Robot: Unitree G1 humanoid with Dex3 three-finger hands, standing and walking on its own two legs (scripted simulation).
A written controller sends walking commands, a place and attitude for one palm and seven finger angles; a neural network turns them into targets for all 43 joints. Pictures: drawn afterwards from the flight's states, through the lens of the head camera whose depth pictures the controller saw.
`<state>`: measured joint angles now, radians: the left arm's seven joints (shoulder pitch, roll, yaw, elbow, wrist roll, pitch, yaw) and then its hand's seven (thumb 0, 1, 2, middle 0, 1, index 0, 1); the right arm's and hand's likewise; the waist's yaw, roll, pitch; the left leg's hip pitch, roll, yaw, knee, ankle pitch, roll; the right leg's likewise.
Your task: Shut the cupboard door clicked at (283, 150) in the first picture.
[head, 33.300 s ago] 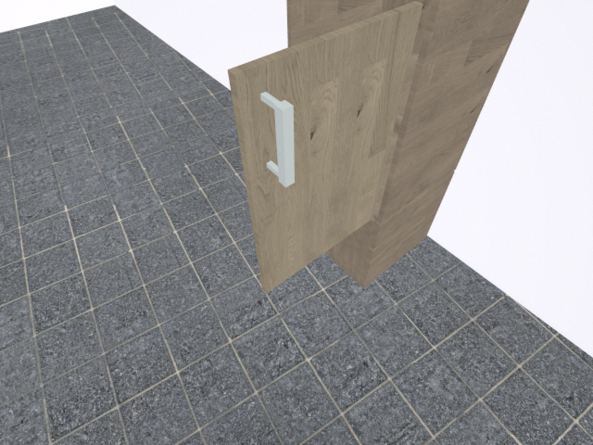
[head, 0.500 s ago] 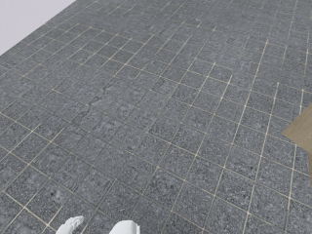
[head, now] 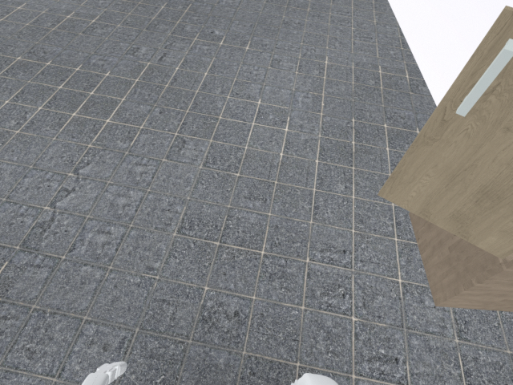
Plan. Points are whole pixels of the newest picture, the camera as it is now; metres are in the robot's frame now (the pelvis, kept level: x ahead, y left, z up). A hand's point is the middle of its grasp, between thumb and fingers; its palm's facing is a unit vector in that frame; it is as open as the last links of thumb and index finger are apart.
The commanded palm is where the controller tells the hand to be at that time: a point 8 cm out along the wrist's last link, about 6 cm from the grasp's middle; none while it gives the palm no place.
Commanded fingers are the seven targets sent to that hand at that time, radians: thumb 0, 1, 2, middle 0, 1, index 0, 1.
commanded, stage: turn to face it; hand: left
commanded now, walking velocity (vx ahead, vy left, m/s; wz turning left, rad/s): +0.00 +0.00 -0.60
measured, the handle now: (484, 79) +0.68 -0.42 +0.13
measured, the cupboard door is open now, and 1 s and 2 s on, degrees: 60 60 60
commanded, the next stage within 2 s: take the last steps up to it in 0.76 s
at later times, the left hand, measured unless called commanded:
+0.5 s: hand (159, 365) +0.17 +0.18 -0.19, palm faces -0.26 -0.95 -0.20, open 7.4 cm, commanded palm none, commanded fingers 0.00 0.90 0.90 -0.20 -0.30 -0.20 -0.30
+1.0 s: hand (196, 345) +0.20 +0.11 -0.17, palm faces -0.44 -0.87 -0.22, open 7.4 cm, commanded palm none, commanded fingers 0.00 0.90 0.90 -0.20 -0.30 -0.20 -0.30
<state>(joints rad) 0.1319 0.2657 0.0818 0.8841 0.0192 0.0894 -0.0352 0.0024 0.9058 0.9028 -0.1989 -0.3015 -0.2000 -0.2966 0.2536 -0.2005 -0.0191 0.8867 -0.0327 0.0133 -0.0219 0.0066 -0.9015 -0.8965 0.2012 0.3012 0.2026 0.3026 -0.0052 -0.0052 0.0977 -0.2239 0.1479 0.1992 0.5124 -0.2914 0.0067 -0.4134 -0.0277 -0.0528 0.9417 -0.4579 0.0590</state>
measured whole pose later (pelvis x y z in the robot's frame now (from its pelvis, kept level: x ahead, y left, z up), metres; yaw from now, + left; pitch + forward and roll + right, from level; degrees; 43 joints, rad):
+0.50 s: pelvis +0.03 +0.00 -0.02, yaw -17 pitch +1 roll -2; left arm 0.18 0.25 0.06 0.91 0.01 0.07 0.00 0.00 0.90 0.90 -0.20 -0.30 -0.21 -0.30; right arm 0.18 -0.22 -0.02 0.86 -0.03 0.01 -0.02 0.01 -0.91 -0.90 0.20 0.30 0.20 0.30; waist 0.01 -0.04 0.08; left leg -0.35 0.06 0.09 0.65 -0.32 0.01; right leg -0.36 0.03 0.08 0.81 -0.48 0.03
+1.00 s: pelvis +0.05 -0.02 -0.01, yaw -26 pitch +0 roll -1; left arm 0.19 0.18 0.04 0.96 0.03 0.03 0.00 0.00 0.90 0.90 -0.20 -0.30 -0.20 -0.30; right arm 0.26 -0.23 -0.05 0.98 -0.02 0.05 -0.01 0.01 -0.91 -0.90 0.20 0.30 0.20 0.30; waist -0.03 0.03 0.05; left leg -0.43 0.07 0.08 0.96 -0.47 -0.06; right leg -0.18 0.00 -0.02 0.48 -0.30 -0.01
